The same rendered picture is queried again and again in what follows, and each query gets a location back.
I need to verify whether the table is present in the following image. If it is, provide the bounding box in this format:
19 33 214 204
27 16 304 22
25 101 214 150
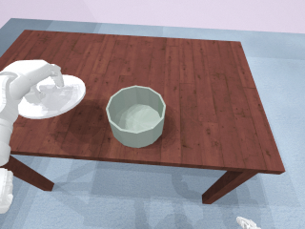
0 30 286 204

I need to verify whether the knob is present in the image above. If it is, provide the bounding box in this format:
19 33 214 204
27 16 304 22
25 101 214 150
38 81 57 94

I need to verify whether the lid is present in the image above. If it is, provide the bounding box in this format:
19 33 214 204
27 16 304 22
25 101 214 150
18 74 86 119

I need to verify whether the left robot forearm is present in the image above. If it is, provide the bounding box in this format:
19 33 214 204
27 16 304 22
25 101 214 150
0 69 31 166

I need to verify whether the robot left hand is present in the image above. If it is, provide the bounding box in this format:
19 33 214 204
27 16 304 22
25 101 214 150
4 59 65 104

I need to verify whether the pot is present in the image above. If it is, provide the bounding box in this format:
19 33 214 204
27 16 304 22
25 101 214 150
106 85 166 148

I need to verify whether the robot right hand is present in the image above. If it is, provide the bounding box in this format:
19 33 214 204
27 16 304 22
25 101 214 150
236 217 261 229

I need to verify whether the robot left upper arm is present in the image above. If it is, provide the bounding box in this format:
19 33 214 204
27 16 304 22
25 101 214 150
0 168 13 214

